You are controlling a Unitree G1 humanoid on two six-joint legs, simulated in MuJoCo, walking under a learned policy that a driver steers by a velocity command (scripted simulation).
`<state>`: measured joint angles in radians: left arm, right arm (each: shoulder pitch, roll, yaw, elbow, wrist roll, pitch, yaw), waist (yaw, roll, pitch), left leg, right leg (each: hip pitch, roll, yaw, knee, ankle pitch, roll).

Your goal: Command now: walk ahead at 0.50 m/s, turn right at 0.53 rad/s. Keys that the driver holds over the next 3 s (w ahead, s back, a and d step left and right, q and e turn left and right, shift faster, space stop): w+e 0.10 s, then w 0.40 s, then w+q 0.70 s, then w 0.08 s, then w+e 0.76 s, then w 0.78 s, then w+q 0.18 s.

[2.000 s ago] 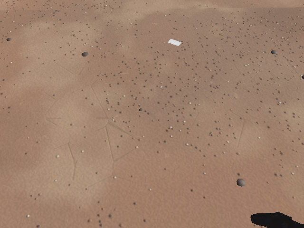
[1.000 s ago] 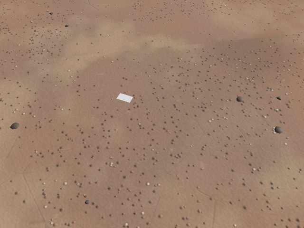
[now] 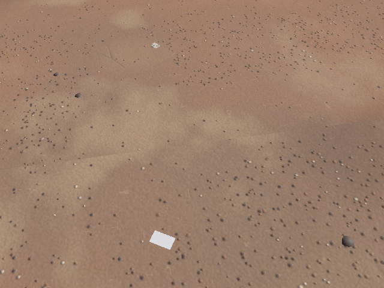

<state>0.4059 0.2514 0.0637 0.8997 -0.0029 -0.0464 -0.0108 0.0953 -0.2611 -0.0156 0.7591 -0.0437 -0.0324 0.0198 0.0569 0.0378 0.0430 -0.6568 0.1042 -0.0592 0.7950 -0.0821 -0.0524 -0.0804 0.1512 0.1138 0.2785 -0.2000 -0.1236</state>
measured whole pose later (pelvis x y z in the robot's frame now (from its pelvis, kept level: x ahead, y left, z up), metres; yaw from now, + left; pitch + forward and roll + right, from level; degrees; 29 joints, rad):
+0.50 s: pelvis +0.28 +0.04 +0.00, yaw -9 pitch +1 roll +1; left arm 0.17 0.28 0.04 0.81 0.04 -0.02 -0.04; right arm 0.42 -0.24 -0.03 0.91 -0.01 -0.09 0.01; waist -0.04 -0.05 0.02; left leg -0.07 -0.06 0.04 0.25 -0.20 0.06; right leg -0.59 -0.04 0.04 0.90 -0.18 -0.02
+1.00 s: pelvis +0.51 -0.03 +0.00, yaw +3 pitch +0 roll -1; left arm 0.38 0.23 0.05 0.90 0.02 -0.09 0.01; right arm 0.21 -0.28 -0.07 0.84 -0.03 0.01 0.04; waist 0.02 0.05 0.02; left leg -0.65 0.08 0.00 1.00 -0.13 0.04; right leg -0.05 0.02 -0.20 0.27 -0.22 -0.05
